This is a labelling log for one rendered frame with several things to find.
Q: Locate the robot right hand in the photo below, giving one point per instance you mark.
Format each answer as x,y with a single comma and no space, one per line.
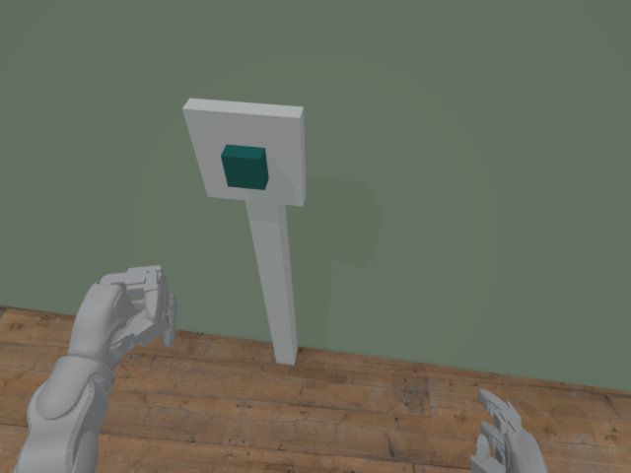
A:
517,451

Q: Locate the robot left forearm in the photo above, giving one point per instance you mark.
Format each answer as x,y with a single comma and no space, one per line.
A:
65,415

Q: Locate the robot left hand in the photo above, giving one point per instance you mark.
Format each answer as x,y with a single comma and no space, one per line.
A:
97,330

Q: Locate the panel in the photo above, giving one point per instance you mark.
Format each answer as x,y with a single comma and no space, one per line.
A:
280,130

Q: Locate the button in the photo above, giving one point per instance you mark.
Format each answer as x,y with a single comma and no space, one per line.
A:
245,167

